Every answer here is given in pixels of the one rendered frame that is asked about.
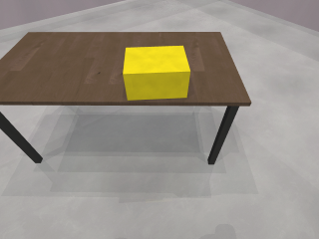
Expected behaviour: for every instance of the carton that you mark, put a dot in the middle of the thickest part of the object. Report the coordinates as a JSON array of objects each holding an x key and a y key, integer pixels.
[{"x": 156, "y": 73}]

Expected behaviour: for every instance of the table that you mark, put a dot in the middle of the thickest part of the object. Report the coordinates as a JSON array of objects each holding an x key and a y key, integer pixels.
[{"x": 86, "y": 69}]

